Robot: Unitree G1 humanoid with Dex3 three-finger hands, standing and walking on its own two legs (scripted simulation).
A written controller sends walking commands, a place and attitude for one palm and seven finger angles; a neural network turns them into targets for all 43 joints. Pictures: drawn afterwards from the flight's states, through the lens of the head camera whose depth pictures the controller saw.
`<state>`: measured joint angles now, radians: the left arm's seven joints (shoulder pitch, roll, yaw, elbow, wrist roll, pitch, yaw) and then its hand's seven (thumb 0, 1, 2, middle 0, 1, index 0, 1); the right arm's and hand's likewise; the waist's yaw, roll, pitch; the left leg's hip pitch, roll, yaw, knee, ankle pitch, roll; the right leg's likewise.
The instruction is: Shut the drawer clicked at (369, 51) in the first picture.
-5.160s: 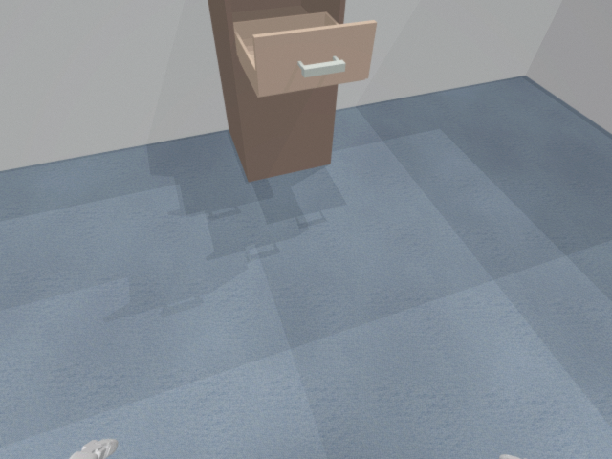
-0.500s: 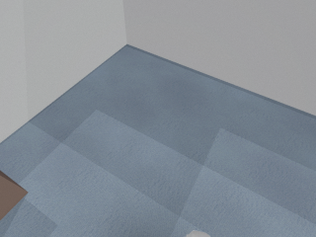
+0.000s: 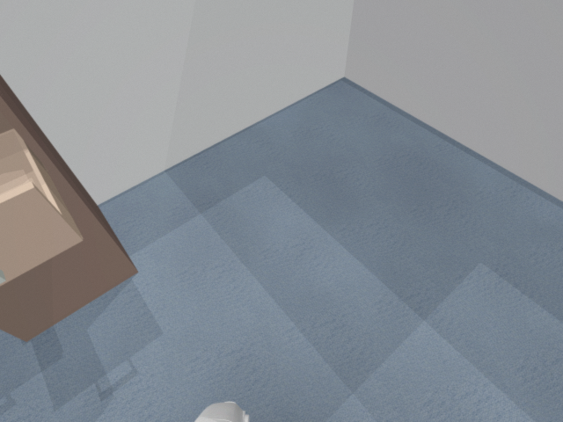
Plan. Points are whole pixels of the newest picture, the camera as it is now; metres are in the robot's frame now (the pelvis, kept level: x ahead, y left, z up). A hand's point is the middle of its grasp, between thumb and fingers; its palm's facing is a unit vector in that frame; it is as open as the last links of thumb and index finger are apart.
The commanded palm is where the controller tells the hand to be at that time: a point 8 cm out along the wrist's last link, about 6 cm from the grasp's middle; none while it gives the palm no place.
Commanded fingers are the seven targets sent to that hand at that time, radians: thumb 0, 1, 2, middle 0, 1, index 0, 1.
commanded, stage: turn to face it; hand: left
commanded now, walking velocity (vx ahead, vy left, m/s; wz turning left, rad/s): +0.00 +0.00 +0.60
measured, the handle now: out of the picture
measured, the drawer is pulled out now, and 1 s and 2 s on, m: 0.29 0.29 0.29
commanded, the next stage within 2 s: take the last steps up to it in 1.06 s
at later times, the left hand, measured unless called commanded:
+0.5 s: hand out of the picture +0.04 +0.26 -0.15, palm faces +0.30 -0.91 -0.29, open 7.4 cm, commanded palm none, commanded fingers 0.00 0.90 0.90 -0.20 -0.30 -0.20 -0.30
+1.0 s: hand out of the picture -0.13 +0.21 -0.18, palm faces +0.58 -0.77 -0.26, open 7.4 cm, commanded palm none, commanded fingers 0.00 0.90 0.90 -0.20 -0.30 -0.20 -0.30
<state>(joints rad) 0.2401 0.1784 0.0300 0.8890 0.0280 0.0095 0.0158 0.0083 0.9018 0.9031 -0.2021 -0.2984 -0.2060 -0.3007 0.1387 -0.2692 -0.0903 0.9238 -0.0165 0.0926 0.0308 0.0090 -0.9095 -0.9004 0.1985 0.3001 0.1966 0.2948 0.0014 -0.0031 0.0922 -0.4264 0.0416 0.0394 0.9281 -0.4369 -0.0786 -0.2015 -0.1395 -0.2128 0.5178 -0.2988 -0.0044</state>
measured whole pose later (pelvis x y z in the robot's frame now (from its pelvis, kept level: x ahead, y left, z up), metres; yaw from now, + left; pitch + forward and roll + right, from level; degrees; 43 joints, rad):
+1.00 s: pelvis -0.04 +0.01 -0.02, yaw +33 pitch +0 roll +0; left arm 0.28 0.24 0.06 0.94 0.02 0.04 0.02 0.01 0.90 0.90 -0.20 -0.30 -0.21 -0.30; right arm 0.12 -0.24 -0.06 0.93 -0.01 0.05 0.02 0.01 -0.91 -0.90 0.20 0.30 0.20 0.29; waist 0.03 -0.03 0.08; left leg -0.25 0.02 0.07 0.57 -0.27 -0.01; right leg -0.28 -0.16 -0.21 0.67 -0.39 0.05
